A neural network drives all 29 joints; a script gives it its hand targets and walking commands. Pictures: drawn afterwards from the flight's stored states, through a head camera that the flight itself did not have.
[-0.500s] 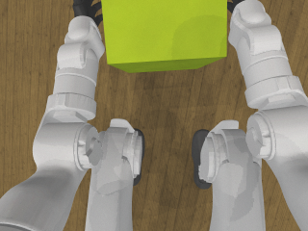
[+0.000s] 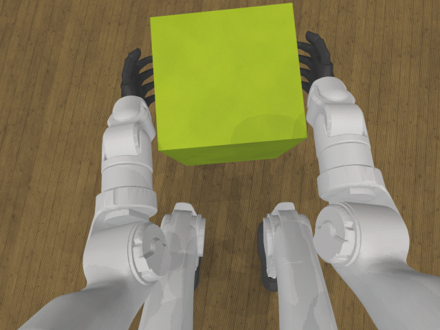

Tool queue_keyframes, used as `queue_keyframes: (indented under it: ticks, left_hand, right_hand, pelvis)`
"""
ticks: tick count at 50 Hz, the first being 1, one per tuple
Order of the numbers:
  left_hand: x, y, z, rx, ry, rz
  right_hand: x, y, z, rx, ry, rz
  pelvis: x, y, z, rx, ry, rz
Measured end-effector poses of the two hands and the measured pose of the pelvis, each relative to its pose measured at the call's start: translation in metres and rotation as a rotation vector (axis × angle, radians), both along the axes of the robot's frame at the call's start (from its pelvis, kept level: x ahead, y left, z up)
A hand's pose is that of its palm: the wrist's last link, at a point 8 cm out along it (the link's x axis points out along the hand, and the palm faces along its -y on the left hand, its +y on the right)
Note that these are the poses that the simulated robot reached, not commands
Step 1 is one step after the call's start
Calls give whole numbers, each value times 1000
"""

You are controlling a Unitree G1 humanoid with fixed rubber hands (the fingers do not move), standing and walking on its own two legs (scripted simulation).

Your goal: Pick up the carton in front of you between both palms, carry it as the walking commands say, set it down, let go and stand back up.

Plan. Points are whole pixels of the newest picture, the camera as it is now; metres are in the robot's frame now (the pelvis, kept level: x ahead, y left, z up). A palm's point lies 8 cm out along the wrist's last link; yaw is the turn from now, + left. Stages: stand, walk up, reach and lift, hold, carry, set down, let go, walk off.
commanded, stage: reach and lift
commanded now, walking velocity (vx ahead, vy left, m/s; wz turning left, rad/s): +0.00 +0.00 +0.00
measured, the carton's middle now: (227, 103) +0.50 +0.01 -0.13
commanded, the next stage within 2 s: none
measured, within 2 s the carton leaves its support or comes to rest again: neither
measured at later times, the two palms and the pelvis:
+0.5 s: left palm (85, 77) +0.45 +0.15 +0.10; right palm (382, 60) +0.46 -0.15 +0.10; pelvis +0.05 +0.00 +0.13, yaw -1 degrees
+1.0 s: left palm out of the picture +0.40 +0.15 +0.25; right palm out of the picture +0.40 -0.15 +0.25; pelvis +0.09 +0.00 +0.26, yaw -1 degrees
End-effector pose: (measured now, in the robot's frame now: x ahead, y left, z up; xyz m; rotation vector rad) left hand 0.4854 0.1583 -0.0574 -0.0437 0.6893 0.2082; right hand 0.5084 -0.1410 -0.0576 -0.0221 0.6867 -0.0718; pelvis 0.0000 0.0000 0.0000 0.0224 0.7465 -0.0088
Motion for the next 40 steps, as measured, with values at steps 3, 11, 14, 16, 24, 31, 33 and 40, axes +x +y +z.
queue_keyframes:
  ticks: [3,11,14,16,24,31,33,40]
  left_hand:
    - [-2,-2,16,-2,-4,-9]
    - [-14,-7,70,-4,0,-21]
    - [-20,-6,91,-8,3,-19]
    - [-24,-6,105,-11,4,-19]
    - [-38,-5,156,-16,6,-28]
    - [-50,-7,198,-16,3,-42]
    - [-53,-7,210,-16,2,-45]
    - [-65,-7,252,-13,4,-57]
  right_hand:
    - [-6,-3,15,5,-4,-12]
    - [-23,-7,66,18,2,-39]
    - [-30,-6,88,20,5,-42]
    - [-34,-6,102,21,6,-44]
    - [-51,-5,155,21,7,-57]
    - [-66,-7,197,22,4,-70]
    - [-71,-7,209,22,3,-73]
    - [-85,-8,251,21,5,-80]
  pelvis:
    - [5,1,13,-3,-7,-1]
    - [21,1,54,-4,-60,-10]
    - [27,1,72,-3,-89,-12]
    - [31,0,83,-4,-109,-12]
    - [44,0,129,-10,-195,-8]
    - [57,0,167,-14,-279,-9]
    - [60,1,178,-15,-306,-9]
    - [74,2,215,-20,-412,-11]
